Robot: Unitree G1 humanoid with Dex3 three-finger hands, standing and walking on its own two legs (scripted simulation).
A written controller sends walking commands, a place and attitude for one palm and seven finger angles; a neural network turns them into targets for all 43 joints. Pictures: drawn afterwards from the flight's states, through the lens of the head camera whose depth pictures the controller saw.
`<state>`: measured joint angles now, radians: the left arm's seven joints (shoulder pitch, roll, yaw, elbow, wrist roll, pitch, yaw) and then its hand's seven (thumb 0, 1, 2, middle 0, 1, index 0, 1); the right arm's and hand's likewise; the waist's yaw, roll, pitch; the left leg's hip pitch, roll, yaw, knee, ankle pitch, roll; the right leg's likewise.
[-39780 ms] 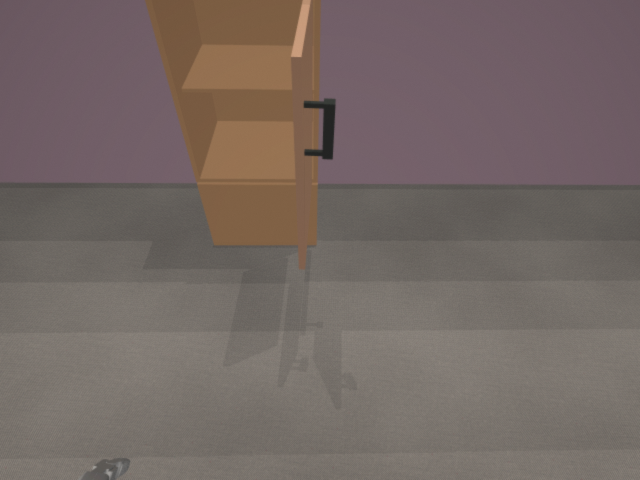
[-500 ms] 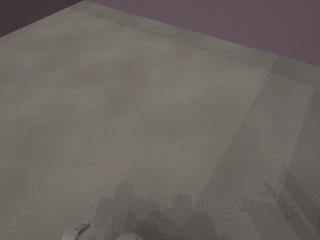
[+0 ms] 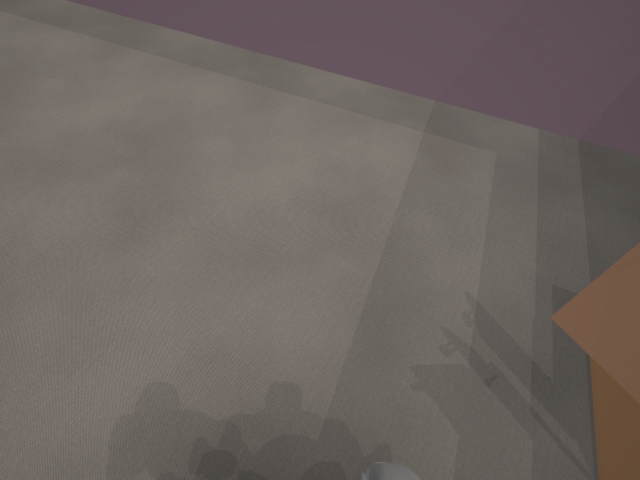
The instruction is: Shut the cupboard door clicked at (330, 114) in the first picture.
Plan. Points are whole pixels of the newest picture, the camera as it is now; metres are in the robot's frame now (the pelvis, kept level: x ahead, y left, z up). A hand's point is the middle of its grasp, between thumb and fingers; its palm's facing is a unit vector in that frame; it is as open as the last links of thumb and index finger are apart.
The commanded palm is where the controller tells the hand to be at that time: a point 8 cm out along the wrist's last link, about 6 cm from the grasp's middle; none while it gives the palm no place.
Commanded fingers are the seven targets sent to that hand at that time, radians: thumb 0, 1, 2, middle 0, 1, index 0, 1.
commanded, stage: turn to face it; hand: left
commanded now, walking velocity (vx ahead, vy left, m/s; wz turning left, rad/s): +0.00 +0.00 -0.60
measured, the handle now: out of the picture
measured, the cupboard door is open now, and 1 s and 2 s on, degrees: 53 53 53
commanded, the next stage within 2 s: take the last steps up to it in 1.48 s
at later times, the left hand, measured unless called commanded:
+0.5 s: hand out of the picture +0.13 +0.14 -0.17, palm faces -0.25 -0.94 -0.22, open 7.4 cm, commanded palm none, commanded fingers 0.00 0.90 0.90 -0.20 -0.30 -0.20 -0.30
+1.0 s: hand (267, 430) +0.21 +0.09 -0.16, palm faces -0.55 -0.78 -0.28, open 7.4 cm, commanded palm none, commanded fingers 0.00 0.90 0.90 -0.20 -0.30 -0.20 -0.30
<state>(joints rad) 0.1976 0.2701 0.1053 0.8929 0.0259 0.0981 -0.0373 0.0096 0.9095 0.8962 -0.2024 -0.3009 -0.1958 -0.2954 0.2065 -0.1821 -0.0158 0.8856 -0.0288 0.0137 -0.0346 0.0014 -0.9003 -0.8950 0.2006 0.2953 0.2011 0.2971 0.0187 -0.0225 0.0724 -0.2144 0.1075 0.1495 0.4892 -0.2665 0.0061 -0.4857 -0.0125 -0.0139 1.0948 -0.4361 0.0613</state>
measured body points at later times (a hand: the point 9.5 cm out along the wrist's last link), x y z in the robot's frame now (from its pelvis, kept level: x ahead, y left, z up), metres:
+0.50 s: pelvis +0.00 -0.03 -0.01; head +0.04 -0.03 +0.44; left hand +0.14 +0.19 -0.15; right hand +0.01 -0.31 -0.14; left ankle +0.04 +0.11 -0.71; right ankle -0.01 -0.15 -0.74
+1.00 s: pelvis -0.01 -0.03 -0.02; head +0.01 -0.07 +0.43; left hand +0.24 +0.13 -0.14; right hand -0.13 -0.26 -0.18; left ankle +0.05 +0.10 -0.74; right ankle -0.08 -0.12 -0.75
